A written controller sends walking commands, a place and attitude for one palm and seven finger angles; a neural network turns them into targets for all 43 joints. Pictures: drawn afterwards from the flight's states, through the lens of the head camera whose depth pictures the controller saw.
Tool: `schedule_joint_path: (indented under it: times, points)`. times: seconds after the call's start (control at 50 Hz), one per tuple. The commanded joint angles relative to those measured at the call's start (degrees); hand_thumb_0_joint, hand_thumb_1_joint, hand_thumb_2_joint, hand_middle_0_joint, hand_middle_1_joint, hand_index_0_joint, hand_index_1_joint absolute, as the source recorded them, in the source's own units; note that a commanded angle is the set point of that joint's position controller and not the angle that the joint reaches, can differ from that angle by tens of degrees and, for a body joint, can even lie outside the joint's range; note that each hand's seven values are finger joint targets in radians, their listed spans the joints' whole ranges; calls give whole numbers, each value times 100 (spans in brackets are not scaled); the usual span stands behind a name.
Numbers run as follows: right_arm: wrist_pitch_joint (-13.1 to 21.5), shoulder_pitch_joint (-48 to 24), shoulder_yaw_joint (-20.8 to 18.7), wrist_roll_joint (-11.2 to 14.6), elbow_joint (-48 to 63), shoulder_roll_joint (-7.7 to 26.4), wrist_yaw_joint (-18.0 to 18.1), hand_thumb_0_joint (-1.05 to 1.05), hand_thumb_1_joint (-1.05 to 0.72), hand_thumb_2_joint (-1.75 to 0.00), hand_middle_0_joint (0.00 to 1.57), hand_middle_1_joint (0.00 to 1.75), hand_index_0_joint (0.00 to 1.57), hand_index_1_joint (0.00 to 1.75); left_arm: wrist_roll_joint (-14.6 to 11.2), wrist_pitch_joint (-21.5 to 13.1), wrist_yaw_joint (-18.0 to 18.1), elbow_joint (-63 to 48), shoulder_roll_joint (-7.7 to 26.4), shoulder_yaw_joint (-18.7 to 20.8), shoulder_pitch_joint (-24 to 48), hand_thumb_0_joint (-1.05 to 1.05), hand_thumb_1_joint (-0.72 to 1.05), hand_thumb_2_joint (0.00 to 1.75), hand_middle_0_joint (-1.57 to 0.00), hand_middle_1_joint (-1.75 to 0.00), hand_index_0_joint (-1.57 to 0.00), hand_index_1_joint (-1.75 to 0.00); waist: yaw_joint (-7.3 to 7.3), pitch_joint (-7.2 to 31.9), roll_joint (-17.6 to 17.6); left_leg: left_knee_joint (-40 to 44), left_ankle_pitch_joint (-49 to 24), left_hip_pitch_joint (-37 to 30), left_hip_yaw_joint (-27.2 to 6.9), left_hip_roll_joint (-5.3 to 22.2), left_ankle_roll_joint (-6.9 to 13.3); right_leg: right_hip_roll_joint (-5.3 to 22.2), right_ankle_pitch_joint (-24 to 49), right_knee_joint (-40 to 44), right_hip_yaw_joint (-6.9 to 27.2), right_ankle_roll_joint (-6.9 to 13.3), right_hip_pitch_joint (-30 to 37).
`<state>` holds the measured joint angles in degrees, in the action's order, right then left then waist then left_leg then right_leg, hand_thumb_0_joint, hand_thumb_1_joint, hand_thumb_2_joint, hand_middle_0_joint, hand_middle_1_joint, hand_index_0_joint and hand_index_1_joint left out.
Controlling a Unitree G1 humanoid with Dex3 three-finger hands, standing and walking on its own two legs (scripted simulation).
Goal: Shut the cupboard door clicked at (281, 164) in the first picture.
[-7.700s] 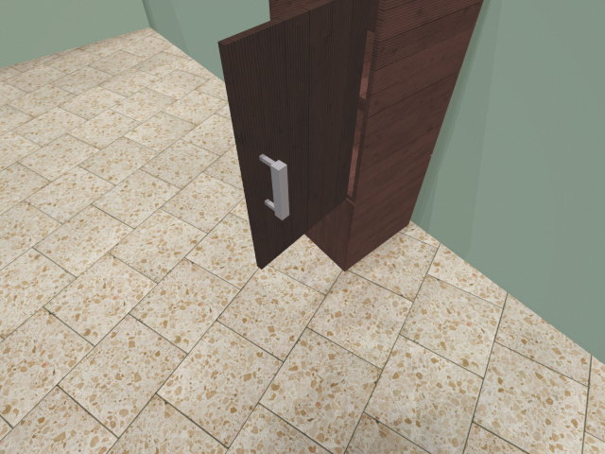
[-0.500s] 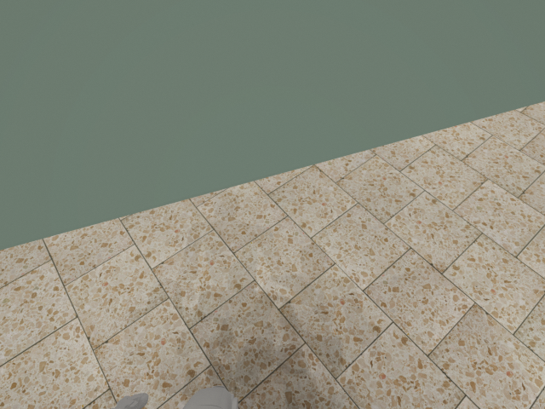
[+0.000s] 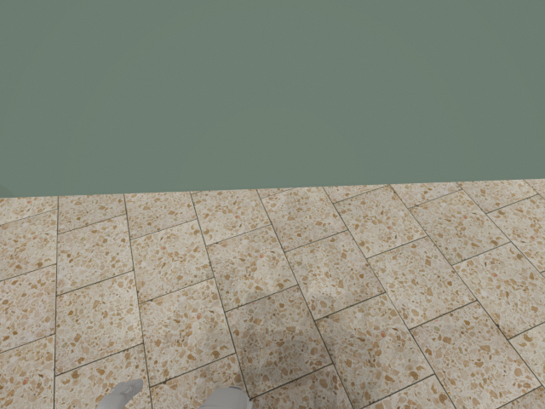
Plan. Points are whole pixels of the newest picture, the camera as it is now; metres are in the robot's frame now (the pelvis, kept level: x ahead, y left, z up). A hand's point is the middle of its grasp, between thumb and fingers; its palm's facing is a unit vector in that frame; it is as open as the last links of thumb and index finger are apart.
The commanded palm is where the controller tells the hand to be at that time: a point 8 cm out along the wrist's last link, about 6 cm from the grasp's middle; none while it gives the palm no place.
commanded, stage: walk to a spot facing it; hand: left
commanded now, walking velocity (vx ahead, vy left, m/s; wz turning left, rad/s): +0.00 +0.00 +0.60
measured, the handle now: out of the picture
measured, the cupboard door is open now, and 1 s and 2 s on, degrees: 98 98 98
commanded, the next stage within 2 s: none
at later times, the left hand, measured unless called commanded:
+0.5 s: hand out of the picture +0.06 +0.23 -0.16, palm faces +0.31 -0.92 -0.25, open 7.4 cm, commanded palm none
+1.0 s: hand out of the picture -0.02 +0.12 -0.16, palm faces +0.64 -0.74 -0.20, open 7.4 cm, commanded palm none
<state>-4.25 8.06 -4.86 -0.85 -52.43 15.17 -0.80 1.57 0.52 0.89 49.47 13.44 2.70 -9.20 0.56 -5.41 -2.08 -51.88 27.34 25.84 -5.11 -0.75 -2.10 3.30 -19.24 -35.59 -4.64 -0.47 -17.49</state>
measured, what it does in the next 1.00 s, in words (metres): walks ahead, turning left: left foot, then right foot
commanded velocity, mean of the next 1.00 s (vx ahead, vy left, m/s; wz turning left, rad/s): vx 0.15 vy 0.00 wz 0.60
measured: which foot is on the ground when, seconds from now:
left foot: up 0.00-0.24, down 0.26-0.62, up 0.64-1.00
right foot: down 0.00-0.26, up 0.28-0.60, down 0.62-1.00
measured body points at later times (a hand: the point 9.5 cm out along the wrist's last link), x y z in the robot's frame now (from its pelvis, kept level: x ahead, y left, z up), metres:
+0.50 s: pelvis +0.03 -0.01 +0.01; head +0.08 +0.03 +0.45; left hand +0.04 +0.27 -0.14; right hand +0.19 -0.23 -0.12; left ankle -0.01 +0.11 -0.73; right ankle +0.05 -0.16 -0.66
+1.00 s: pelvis +0.12 +0.00 +0.01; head +0.17 +0.04 +0.46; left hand -0.05 +0.16 -0.14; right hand +0.39 -0.12 -0.12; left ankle +0.11 +0.15 -0.69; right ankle +0.09 -0.16 -0.73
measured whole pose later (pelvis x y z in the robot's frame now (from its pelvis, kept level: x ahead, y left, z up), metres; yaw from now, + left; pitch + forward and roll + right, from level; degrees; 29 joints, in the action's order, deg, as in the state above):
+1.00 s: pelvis +0.12 +0.00 +0.01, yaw +38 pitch +2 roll +1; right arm -2.6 3.5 -3.6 -1.5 -53.0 14.5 -3.4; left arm 1.8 -3.0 0.1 57.9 10.9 2.1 -21.3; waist -2.1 -6.3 2.3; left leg -44.4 17.8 30.2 6.2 3.1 -1.2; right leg 7.5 -22.1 -22.0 -17.9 -2.9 0.2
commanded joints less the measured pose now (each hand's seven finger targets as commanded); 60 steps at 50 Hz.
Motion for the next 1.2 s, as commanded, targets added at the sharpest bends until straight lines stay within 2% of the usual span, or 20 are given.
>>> schedule_joint_path:
  times: [0.0, 0.12, 0.2, 0.22, 0.24, 0.26, 0.38, 0.56, 0.58, 0.6, 0.62, 0.68, 0.74, 0.92, 1.0, 1.02, 1.04, 1.06, 1.1, 1.18]
  points:
    - [107, -234, -120, -15, 546, 478, -62, 0, -90, -90, 20, 30, 20, 30, -22, -66, 103, -438, 871, 213, -1, 0, 90, 90, -20, -30, -20, -30, 6, 518, 1640, -1647, 6, 711, 364, 292, -116, 1610, 2158, 1662, 940, 731, 793]
    - [159, -636, 52, 42, 622, 131, -131, 0, -90, -90, 20, 30, 20, 30, 13, -93, 91, -225, 1118, 303, -627, 0, 90, 90, -20, -30, -20, -30, -342, 774, 1289, 611, -96, 64, 1055, 115, -167, 1653, 3602, 1067, 194, 677, 1598]
    - [232, -116, 29, 26, 519, 314, -100, 0, -90, -90, 20, 30, 20, 30, -50, -68, 40, -168, 1172, 353, -514, 0, 90, 90, -20, -30, -20, -30, -73, 967, 1184, 2198, -1196, -1108, 1164, 25, -22, 1602, 3326, 271, -207, 302, 1186]
    - [277, 274, -49, 5, 429, 592, -86, 0, -90, -90, 20, 30, 20, 30, -95, -47, 21, -229, 1059, 347, -407, 0, 90, 90, -20, -30, -20, -30, 191, 1181, 524, 2738, -2149, -2052, 755, 337, 136, 1481, 2676, -522, -421, 35, 475]
    - [326, 717, -226, -52, 378, 1272, -39, 0, -90, -90, 20, 30, 20, 30, -133, -11, -26, -438, 647, 266, -308, 0, 90, 90, -20, -30, -20, -30, 427, 1364, -1286, 2941, -4205, -3014, -1478, 1950, 931, 583, -572, -1920, -647, -470, -1217]
    - [271, 1064, -287, -24, 247, 1541, 34, 0, -90, -90, 20, 30, 20, 30, -95, 41, 4, -624, 554, 163, 128, 0, 90, 90, -20, -30, -20, -30, 565, 1357, -1405, 2954, -5489, -2939, -2045, 2544, 1584, 322, -1998, -2742, 20, -465, -1768]
    - [363, 268, -88, -27, 411, 945, 206, 0, -90, -90, 20, 30, 20, 30, -74, 123, -43, -293, 579, 210, 107, 0, 90, 90, -20, -30, -20, -30, 68, 1023, -691, 2902, -4586, -2163, -782, 1387, 1102, 248, -499, -2944, 484, -472, -1456]
    - [255, -155, -191, -49, 459, 1048, 121, 0, -90, -90, 20, 30, 20, 30, -93, 13, -125, -208, 579, 232, -347, 0, 90, 90, -20, -30, -20, -30, -251, 915, -706, 2712, -1073, -495, -1186, 896, 808, -334, -113, 424, 33, -416, 1013]
    - [259, -334, -172, -3, 537, 847, 96, 0, -90, -90, 20, 30, 20, 30, -52, -55, -117, -99, 897, 328, -835, 0, 90, 90, -20, -30, -20, -30, -543, 938, 12, 2011, -116, 463, -830, 432, 529, 9, -322, 1325, 408, -340, 2068]
    - [293, -376, -75, 55, 699, 307, 59, 0, -90, -90, 20, 30, 20, 30, 55, -116, -46, -19, 1519, 472, -1260, 0, 90, 90, -20, -30, -20, -30, -801, 930, 2009, 199, 926, 1779, 273, -340, 74, 1838, -1681, 2387, 2423, 164, 2758]
    - [311, -714, -91, -27, 832, 540, 0, 0, -90, -90, 20, 30, 20, 30, -25, -98, 7, -87, 1603, 418, -1110, 0, 90, 90, -20, -30, -20, -30, -783, 429, 2164, -1131, 933, 1795, 160, -5, 55, 2593, -2213, 2901, 3295, 607, 1568]
    - [213, -286, -170, -115, 488, 515, -143, 0, -90, -90, 20, 30, 20, 30, -52, -223, 5, -225, 885, 249, -161, 0, 90, 90, -20, -30, -20, -30, -44, -30, 1465, -2110, -615, 1459, 153, 493, -9, 1895, -1395, 2772, 1756, 430, 631]
    - [236, -429, -60, -79, 463, 247, -226, 0, -90, -90, 20, 30, 20, 30, -59, -384, -18, -41, 652, 190, -543, 0, 90, 90, -20, -30, -20, -30, -118, 30, 1185, -1470, -1057, 1493, 532, 513, -145, 1530, 936, 2437, 438, 392, 1284]
    - [373, -1308, 186, -49, 692, -27, -314, 0, -90, -90, 20, 30, 20, 30, 4, -462, -30, 557, 770, 197, -1503, 0, 90, 90, -20, -30, -20, -30, -454, 236, 1165, 841, -1025, 1097, 1211, 396, 87, 1812, 3351, 1842, -516, 418, 2426]
    - [492, -27, 106, -95, 378, 246, -195, 0, -90, -90, 20, 30, 20, 30, -35, -462, -88, 550, 994, 249, -1172, 0, 90, 90, -20, -30, -20, -30, 287, 823, 1099, 1745, -948, -1254, 1802, -267, 470, 1672, 5071, 54, -1136, 221, 1651]
    - [514, 874, -3, -129, 147, 586, -133, 0, -90, -90, 20, 30, 20, 30, -68, -469, -133, 479, 942, 227, -1053, 0, 90, 90, -20, -30, -20, -30, 759, 1320, 630, 2081, -1268, -2858, 1428, 3, 666, 1560, 4244, -1343, -1208, 33, 628]
    - [571, 1716, -216, -169, -23, 1367, -62, 0, -90, -90, 20, 30, 20, 30, -130, -456, -247, 189, 598, 169, -891, 0, 90, 90, -20, -30, -20, -30, 1098, 1902, -944, 2366, -1780, -4309, -1233, 1794, 1401, 583, 26, -3344, -1156, -373, -1374]
    - [584, 2038, -265, -41, -126, 1686, 45, 0, -90, -90, 20, 30, 20, 30, -110, -419, -226, -159, 579, 135, -299, 0, 90, 90, -20, -30, -20, -30, 1122, 2108, -915, 3095, -2738, -4557, -2747, 2571, 1868, 239, -1357, -4338, -178, -371, -2466]
    - [627, 1327, -172, -33, 13, 1373, 120, 0, -90, -90, 20, 30, 20, 30, -92, -410, -146, -261, 515, 182, 94, 0, 90, 90, -20, -30, -20, -30, 702, 1055, 193, 3423, -2121, -2917, -1962, 2509, 1713, 644, -629, -4606, 314, -287, -2505]
    - [794, 348, 76, -30, 138, 632, 154, 0, -90, -90, 20, 30, 20, 30, 36, -164, -255, 299, 360, 194, -769, 0, 90, 90, -20, -30, -20, -30, -82, 343, -846, 3844, -1899, -1298, -509, 1421, 1128, 702, 336, -3571, 401, -404, -1663]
